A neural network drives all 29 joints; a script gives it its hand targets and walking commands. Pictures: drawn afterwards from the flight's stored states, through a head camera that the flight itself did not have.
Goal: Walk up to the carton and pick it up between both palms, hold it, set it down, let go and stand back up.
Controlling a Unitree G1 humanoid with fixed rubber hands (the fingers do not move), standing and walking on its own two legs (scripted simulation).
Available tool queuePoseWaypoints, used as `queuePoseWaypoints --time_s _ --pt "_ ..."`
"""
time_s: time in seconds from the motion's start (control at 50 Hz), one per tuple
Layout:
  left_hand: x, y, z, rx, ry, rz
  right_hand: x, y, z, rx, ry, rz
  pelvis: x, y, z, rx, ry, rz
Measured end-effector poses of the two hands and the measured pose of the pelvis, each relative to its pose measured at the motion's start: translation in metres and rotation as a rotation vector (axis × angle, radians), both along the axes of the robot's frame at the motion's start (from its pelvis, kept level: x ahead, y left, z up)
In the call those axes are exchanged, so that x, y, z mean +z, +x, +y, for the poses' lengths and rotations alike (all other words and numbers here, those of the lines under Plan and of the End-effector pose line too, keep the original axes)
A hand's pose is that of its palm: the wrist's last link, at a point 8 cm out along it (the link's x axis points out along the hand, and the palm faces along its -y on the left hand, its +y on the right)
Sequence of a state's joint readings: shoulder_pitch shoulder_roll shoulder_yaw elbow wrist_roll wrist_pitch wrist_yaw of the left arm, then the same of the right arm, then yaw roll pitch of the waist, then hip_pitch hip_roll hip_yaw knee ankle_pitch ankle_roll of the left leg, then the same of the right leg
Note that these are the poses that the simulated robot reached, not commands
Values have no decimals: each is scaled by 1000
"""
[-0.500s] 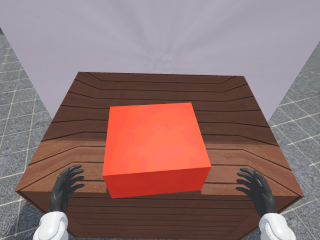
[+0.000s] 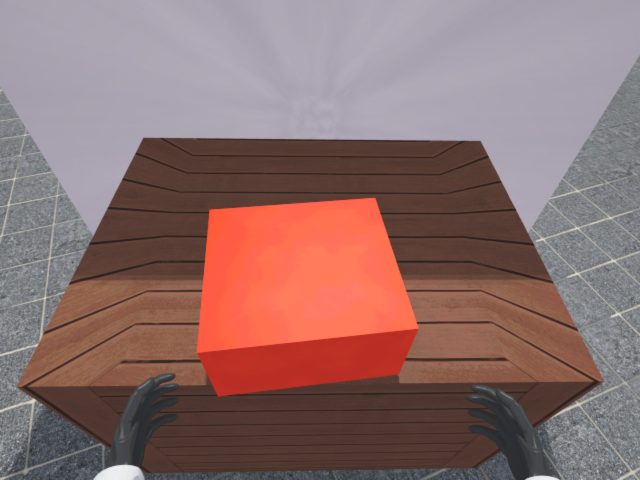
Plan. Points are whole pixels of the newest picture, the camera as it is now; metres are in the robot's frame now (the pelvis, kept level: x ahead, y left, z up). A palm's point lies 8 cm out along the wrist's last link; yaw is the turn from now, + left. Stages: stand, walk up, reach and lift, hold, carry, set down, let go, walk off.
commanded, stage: set down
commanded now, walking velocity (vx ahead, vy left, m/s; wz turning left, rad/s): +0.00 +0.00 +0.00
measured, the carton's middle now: (302, 290) +0.42 +0.05 -0.06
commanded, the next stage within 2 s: let go in 0.16 s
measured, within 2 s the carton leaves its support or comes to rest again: neither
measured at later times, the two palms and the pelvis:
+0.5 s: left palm (143, 462) +0.17 +0.23 -0.07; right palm (517, 464) +0.16 -0.23 -0.06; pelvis +0.00 +0.00 +0.00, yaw +0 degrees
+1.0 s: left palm (148, 460) +0.17 +0.23 -0.07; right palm (514, 473) +0.16 -0.23 -0.08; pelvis +0.01 +0.00 +0.01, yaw -1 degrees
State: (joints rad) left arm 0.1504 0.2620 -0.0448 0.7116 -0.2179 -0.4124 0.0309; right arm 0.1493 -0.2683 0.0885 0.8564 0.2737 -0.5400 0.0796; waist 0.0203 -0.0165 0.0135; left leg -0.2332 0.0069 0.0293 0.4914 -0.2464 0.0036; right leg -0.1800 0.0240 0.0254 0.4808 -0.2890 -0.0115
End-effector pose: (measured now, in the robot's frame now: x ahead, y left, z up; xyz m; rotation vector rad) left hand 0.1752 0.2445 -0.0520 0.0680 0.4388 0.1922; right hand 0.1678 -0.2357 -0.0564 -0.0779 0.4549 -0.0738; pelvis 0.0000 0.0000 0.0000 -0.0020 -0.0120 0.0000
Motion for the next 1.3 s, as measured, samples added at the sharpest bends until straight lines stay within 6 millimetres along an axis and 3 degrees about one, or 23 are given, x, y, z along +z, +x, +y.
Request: queuePoseWaypoints --time_s 0.08,0.24,0.52,0.84,1.14,1.22,1.3 --pt "6 3 -3 -7 6 -44 5 2 3 16 -9 -31 1 2 0 0 -1 0" --pt "-13 -4 -7 -37 1 112 -10 -2 3 9 -30 88 2 3 2 3 -4 -17" --pt "-18 -11 -13 -55 9 209 -9 -5 6 2 -61 140 5 4 4 1 -8 -31" --pt "-15 -11 -13 -77 66 341 -15 -7 14 5 -66 220 7 6 3 -8 -1 -54" --pt "-23 -2 -22 -121 99 398 -22 -11 -5 -11 -120 310 6 11 -7 16 0 -29" --pt "-26 -16 1 -31 109 380 -43 -37 -22 9 -174 518 -1 9 -11 73 -9 -8" --pt "-38 -53 21 58 111 449 -51 -53 -32 17 -206 608 -6 8 -11 110 -19 1"
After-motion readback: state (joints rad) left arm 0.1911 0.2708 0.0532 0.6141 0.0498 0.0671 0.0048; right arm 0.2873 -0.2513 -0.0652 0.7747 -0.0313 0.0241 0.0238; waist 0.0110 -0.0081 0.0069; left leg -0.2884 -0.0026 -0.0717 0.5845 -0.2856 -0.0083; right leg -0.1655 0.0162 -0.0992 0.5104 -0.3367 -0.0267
